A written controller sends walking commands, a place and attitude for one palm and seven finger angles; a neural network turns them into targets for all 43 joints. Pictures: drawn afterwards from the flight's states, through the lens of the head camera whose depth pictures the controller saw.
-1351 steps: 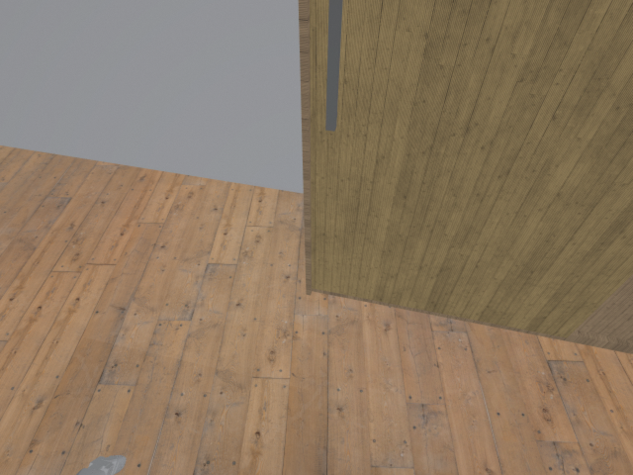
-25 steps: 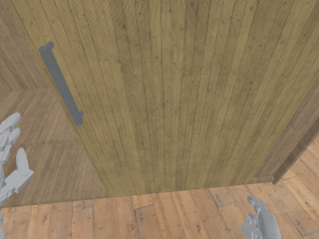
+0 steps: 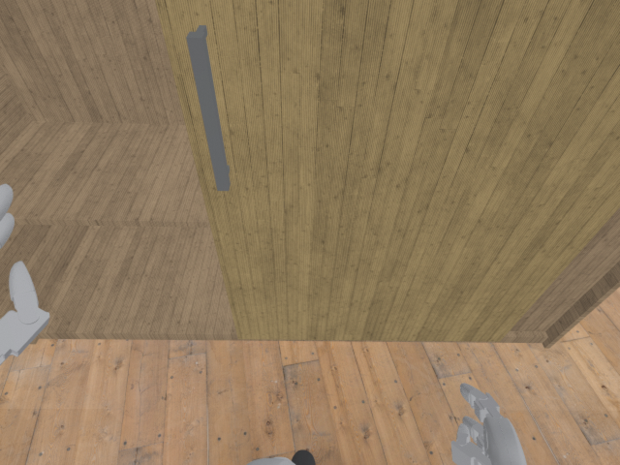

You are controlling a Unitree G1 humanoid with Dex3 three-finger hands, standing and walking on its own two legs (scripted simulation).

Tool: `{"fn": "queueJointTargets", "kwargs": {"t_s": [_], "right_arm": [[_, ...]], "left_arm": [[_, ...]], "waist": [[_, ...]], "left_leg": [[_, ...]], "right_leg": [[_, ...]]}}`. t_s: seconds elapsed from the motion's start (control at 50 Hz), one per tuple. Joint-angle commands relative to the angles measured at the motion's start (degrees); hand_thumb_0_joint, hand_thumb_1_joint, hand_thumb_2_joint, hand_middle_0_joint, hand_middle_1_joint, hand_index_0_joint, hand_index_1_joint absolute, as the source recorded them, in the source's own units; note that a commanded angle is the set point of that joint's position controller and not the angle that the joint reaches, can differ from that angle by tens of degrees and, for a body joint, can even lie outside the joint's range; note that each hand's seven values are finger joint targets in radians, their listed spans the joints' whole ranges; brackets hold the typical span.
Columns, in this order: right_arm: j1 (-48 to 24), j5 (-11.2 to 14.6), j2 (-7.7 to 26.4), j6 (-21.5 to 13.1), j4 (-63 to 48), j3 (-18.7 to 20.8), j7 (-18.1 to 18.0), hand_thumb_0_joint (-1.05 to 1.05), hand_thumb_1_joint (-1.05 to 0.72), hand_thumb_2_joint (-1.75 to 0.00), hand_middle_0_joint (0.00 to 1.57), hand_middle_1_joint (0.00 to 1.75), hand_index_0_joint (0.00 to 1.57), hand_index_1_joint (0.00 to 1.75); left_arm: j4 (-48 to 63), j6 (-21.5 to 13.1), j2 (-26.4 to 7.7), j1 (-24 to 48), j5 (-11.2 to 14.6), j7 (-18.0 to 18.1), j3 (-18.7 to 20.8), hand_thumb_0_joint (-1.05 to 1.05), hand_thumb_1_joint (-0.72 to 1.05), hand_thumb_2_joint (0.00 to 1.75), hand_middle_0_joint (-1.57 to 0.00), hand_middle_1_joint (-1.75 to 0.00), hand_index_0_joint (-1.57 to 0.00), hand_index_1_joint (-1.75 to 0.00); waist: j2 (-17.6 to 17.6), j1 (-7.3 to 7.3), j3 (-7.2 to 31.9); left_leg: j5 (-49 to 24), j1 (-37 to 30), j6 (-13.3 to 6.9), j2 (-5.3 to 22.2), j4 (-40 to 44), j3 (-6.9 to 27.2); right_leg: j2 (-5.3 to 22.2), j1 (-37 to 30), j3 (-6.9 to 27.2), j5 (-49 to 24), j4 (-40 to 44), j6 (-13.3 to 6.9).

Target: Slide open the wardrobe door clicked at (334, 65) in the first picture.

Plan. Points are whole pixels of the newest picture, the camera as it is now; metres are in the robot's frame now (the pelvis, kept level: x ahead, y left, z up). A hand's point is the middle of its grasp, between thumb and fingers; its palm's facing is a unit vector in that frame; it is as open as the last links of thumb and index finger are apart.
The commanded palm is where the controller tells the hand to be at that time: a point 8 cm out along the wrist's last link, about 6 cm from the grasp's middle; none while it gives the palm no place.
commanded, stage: step back with the hand held close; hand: left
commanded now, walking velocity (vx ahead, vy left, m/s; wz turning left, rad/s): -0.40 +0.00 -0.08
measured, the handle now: (214, 117) +0.59 +0.23 +0.14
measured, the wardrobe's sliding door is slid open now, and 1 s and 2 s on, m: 0.69 0.69 0.69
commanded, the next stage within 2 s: stop stepping back and stand still in 0.22 s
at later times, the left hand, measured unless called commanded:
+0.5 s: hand out of the picture +0.04 +0.39 +0.18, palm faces +0.52 -0.83 -0.20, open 7.4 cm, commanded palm -0.04 +0.41 +0.18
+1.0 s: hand out of the picture -0.21 +0.45 +0.20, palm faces +0.35 -0.88 -0.33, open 7.4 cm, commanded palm -0.25 +0.50 +0.18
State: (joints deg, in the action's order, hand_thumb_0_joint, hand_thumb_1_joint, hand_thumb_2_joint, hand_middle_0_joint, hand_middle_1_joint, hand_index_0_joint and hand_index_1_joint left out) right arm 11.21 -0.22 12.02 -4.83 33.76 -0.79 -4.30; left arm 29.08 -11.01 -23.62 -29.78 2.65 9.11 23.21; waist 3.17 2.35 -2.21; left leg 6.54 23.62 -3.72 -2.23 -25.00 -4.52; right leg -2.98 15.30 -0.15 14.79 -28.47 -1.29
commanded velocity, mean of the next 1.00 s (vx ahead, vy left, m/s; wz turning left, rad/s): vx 0.14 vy -0.13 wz -0.03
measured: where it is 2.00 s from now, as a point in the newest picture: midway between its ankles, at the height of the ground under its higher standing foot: outside the picture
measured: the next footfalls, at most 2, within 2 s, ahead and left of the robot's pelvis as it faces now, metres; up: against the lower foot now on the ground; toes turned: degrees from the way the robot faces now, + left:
right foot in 0.28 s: +0.01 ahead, -0.11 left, +0.00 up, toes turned +1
left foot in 0.40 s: +0.06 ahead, +0.15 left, +0.00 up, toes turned +0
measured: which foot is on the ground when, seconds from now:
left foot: down 0.00-0.26, up 0.28-0.38, down 0.40-0.56, up 0.58-0.72, down 0.74-0.98, up 1.00-1.00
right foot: down 0.00-0.14, up 0.16-0.26, down 0.28-0.38, up 0.40-0.60, down 0.62-0.72, up 0.74-1.00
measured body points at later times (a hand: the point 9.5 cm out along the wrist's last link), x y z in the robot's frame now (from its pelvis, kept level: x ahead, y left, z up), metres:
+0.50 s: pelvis -0.17 +0.10 -0.03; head -0.19 +0.17 +0.41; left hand +0.00 +0.43 +0.19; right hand +0.02 -0.10 -0.08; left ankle +0.01 +0.16 -0.73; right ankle -0.13 -0.07 -0.65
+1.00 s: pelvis -0.41 +0.21 +0.01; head -0.44 +0.26 +0.46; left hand -0.23 +0.49 +0.21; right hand -0.26 -0.01 -0.05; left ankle -0.23 +0.31 -0.71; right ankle -0.43 +0.14 -0.70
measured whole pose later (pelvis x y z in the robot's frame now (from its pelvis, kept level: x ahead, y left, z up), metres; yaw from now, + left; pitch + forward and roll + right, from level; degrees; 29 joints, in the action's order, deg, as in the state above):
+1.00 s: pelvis -0.41 +0.21 +0.01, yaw -2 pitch -5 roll -4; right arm 14.7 -0.7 7.4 -2.7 34.5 -1.3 -1.8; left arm 36.5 -4.3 -25.2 -28.8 3.1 7.7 20.0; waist -2.0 0.5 0.5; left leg 20.3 23.8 2.2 6.4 -30.3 -5.4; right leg -5.1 10.0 -10.2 30.2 -37.7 -4.6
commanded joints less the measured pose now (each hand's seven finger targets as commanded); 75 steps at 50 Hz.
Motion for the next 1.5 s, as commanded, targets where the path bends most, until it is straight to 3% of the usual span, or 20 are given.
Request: {"fn": "queueJointTargets", "kwargs": {"t_s": [0.0,0.2,0.26,0.34,0.38,0.52,0.56,0.58,0.6,0.66,0.7,0.74,0.92,1.0,1.02,1.18,1.22,1.4,1.44,1.48], "right_arm": [[-5.68,0.11,7.89,-3.67,-7.89,3.17,-0.96,0.00,-0.90,-0.90,0.20,0.30,0.20,0.30],[-6.92,0.87,6.12,-4.27,-9.30,5.27,1.58,0.00,-0.90,-0.90,0.20,0.30,0.20,0.30],[-6.60,1.78,6.95,-5.12,-7.22,5.19,2.87,0.00,-0.90,-0.90,0.20,0.30,0.20,0.30],[-6.02,1.67,7.47,-3.15,-4.45,3.08,1.25,0.00,-0.90,-0.90,0.20,0.30,0.20,0.30],[-5.97,-0.50,9.66,-5.24,-4.67,3.96,0.76,0.00,-0.90,-0.90,0.20,0.30,0.20,0.30],[-11.55,0.30,4.23,-4.31,-7.95,5.66,5.23,0.00,-0.90,-0.90,0.20,0.30,0.20,0.30],[-5.32,3.77,3.27,-3.55,-6.36,5.79,4.98,0.00,-0.90,-0.90,0.20,0.30,0.20,0.30],[-6.84,1.72,2.63,-3.83,-6.65,4.23,3.91,0.00,-0.90,-0.90,0.20,0.30,0.20,0.30],[-4.70,-1.25,0.68,-3.80,-5.72,1.44,3.23,0.00,-0.90,-0.90,0.20,0.30,0.20,0.30],[-5.20,1.21,5.12,-3.66,-3.88,4.07,1.01,0.00,-0.90,-0.90,0.20,0.30,0.20,0.30],[-4.86,0.45,10.09,-3.51,-5.31,3.42,0.15,0.00,-0.90,-0.90,0.20,0.30,0.20,0.30],[-7.16,0.08,9.23,-2.23,-5.97,5.09,1.14,0.00,-0.90,-0.90,0.20,0.30,0.20,0.30],[-9.13,-0.99,4.88,-1.03,-8.46,2.83,1.08,0.00,-0.90,-0.90,0.20,0.30,0.20,0.30],[-8.65,1.48,4.66,-1.48,-7.28,2.89,0.14,0.00,-0.90,-0.90,0.20,0.30,0.20,0.30],[-7.14,-0.05,4.98,-1.66,-5.92,2.17,0.39,0.00,-0.90,-0.90,0.20,0.30,0.20,0.30],[-3.88,-0.21,6.95,-3.02,-5.84,2.16,-2.21,0.00,-0.90,-0.90,0.20,0.30,0.20,0.30],[-5.35,-0.27,9.50,-3.42,-7.83,2.50,-1.55,0.00,-0.90,-0.90,0.20,0.30,0.20,0.30],[-7.20,-0.29,6.52,-2.28,-8.48,3.50,0.77,0.00,-0.90,-0.90,0.20,0.30,0.20,0.30],[-6.04,0.40,4.56,-1.39,-7.93,3.85,1.20,0.00,-0.90,-0.90,0.20,0.30,0.20,0.30],[-8.48,-0.09,6.62,-3.36,-6.66,2.88,0.83,0.00,-0.90,-0.90,0.20,0.30,0.20,0.30]], "left_arm": [[11.72,-3.79,-10.54,8.24,-0.06,1.76,6.31,0.00,0.90,0.90,-0.20,-0.30,-0.20,-0.30],[14.61,-3.96,-11.79,3.54,1.67,0.13,8.22,0.00,0.90,0.90,-0.20,-0.30,-0.20,-0.30],[16.08,-7.20,-14.50,3.21,1.52,0.61,10.50,0.00,0.90,0.90,-0.20,-0.30,-0.20,-0.30],[14.91,-3.12,-11.45,23.35,0.89,-2.14,5.79,0.00,0.90,0.90,-0.20,-0.30,-0.20,-0.30],[16.21,-4.04,-12.21,28.24,-0.64,-0.91,6.30,0.00,0.90,0.90,-0.20,-0.30,-0.20,-0.30],[25.88,1.54,-10.99,5.84,2.00,-0.85,7.11,0.00,0.90,0.90,-0.20,-0.30,-0.20,-0.30],[21.70,-0.05,-9.82,0.30,1.13,-0.85,6.31,0.00,0.90,0.90,-0.20,-0.30,-0.20,-0.30],[32.34,-0.99,-16.80,12.96,3.33,-1.55,10.05,0.00,0.90,0.90,-0.20,-0.30,-0.20,-0.30],[27.89,-4.45,-26.93,19.20,3.49,-1.56,16.73,0.00,0.90,0.90,-0.20,-0.30,-0.20,-0.30],[8.54,-0.82,-10.36,18.73,1.80,-0.95,7.13,0.00,0.90,0.90,-0.20,-0.30,-0.20,-0.30],[9.91,-2.01,-11.78,21.22,0.40,0.25,7.61,0.00,0.90,0.90,-0.20,-0.30,-0.20,-0.30],[1.31,-2.48,-11.31,12.15,-0.45,-1.35,9.07,0.00,0.90,0.90,-0.20,-0.30,-0.20,-0.30],[20.51,2.67,-12.80,7.32,0.56,1.02,5.12,0.00,0.90,0.90,-0.20,-0.30,-0.20,-0.30],[23.63,1.49,-22.14,16.98,1.29,1.11,14.11,0.00,0.90,0.90,-0.20,-0.30,-0.20,-0.30],[12.58,0.41,-23.08,15.24,1.53,1.21,16.25,0.00,0.90,0.90,-0.20,-0.30,-0.20,-0.30],[10.83,-0.36,-9.54,15.07,0.54,1.26,2.00,0.00,0.90,0.90,-0.20,-0.30,-0.20,-0.30],[14.83,-1.98,-11.86,18.99,-0.21,1.30,4.14,0.00,0.90,0.90,-0.20,-0.30,-0.20,-0.30],[12.46,0.46,-10.57,4.38,0.28,0.57,6.19,0.00,0.90,0.90,-0.20,-0.30,-0.20,-0.30],[11.23,1.65,-12.97,4.79,-0.47,0.56,8.36,0.00,0.90,0.90,-0.20,-0.30,-0.20,-0.30],[15.40,-0.72,-20.01,13.45,0.68,0.34,13.63,0.00,0.90,0.90,-0.20,-0.30,-0.20,-0.30]], "waist": [[-4.36,-1.12,7.62],[7.77,1.95,13.81],[-23.17,1.64,3.60],[1.00,-4.25,-2.72],[31.18,-3.25,-0.31],[16.48,4.14,10.96],[-31.77,1.55,2.08],[-17.74,-3.50,3.06],[-3.38,-5.70,8.04],[-8.16,-4.46,5.00],[26.77,-4.64,-0.23],[4.43,-0.70,1.68],[17.94,0.09,9.48],[-12.22,-2.30,0.22],[-10.09,-4.48,-0.52],[-2.52,-4.06,4.72],[17.50,-3.76,-1.74],[12.25,-0.24,5.34],[-15.38,0.65,4.19],[-12.36,-2.27,-1.09]], "left_leg": [[16.42,-11.99,3.56,6.54,-1.76,9.25],[17.82,-0.87,11.64,9.41,11.87,1.83],[26.91,-9.13,10.47,0.79,-60.69,14.73],[17.58,-11.65,5.37,5.94,-7.58,11.59],[38.27,5.95,-1.14,21.99,17.23,32.58],[27.44,10.34,23.51,3.64,10.61,-5.75],[30.95,10.73,5.67,-1.29,-74.67,12.40],[24.69,13.29,-0.80,2.86,-82.81,15.91],[16.54,2.61,5.12,8.56,-64.98,9.33],[27.51,-15.28,2.71,5.24,-16.75,1.68],[45.66,-13.65,-2.14,24.87,14.00,38.25],[43.62,6.32,-2.59,23.59,17.01,28.54],[32.55,6.28,6.86,14.04,14.82,2.99],[18.11,20.63,6.17,6.97,-58.72,5.78],[14.18,13.59,6.45,12.09,-55.22,8.78],[21.68,-16.27,2.16,6.09,-4.60,-2.77],[43.19,-14.59,-5.93,27.81,19.77,34.27],[37.70,10.33,2.28,15.50,8.28,3.24],[25.45,18.63,4.17,5.87,-29.84,-5.05],[17.05,18.37,5.90,7.56,-52.55,3.93]], "right_leg": [[8.18,10.59,11.98,9.81,9.04,-4.60],[-3.31,-6.67,-5.07,19.42,-18.89,-3.19],[30.41,31.84,36.25,20.00,19.46,-18.03],[9.57,23.63,7.18,6.61,-11.31,-1.44],[-3.77,15.80,3.27,20.92,-46.51,1.84],[-6.21,-18.95,-13.63,23.48,-15.35,-4.47],[22.69,18.43,28.79,16.96,10.56,-18.73],[24.62,24.95,25.88,17.32,13.01,-18.19],[20.97,24.79,14.67,16.50,12.30,2.15],[11.88,26.03,7.87,34.89,-0.75,-4.93],[-2.17,35.60,-3.43,21.19,-42.02,1.10],[-1.59,18.45,-1.73,7.99,-55.47,1.98],[-5.64,-18.99,-13.40,18.37,-10.93,-2.64],[26.08,6.16,28.33,26.56,21.81,-18.24],[24.71,13.46,25.46,21.53,19.73,-7.13],[11.88,10.49,2.71,26.48,0.63,-4.98],[1.08,24.93,-5.02,16.41,-32.82,1.96],[-2.11,-16.74,-13.25,16.65,-8.58,-1.18],[12.94,-15.08,11.62,23.95,11.52,-9.14],[25.03,7.47,31.63,26.47,22.51,-14.72]]}}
